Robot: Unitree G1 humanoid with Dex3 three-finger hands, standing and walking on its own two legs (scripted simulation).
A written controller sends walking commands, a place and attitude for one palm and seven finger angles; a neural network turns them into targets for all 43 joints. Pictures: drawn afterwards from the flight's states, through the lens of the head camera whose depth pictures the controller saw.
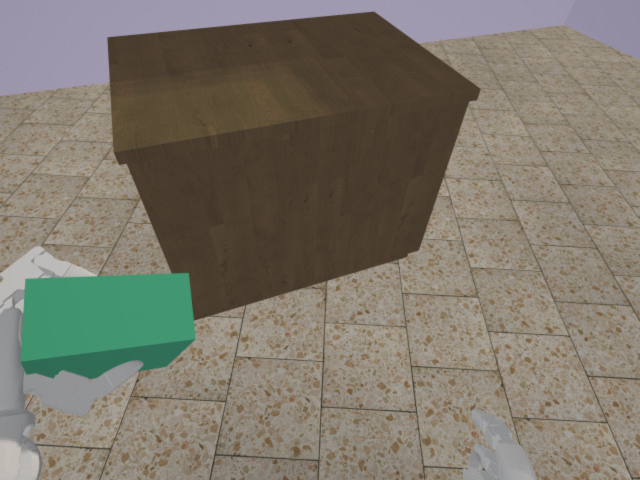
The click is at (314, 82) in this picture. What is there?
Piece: table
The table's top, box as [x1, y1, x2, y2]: [107, 12, 480, 164]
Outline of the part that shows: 480,89 374,12 107,37 113,150 119,164 474,100 477,98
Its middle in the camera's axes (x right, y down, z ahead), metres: -0.12 -0.50 +1.12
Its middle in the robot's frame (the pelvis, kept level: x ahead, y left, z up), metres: +1.17 +0.17 -0.01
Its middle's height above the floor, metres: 0.76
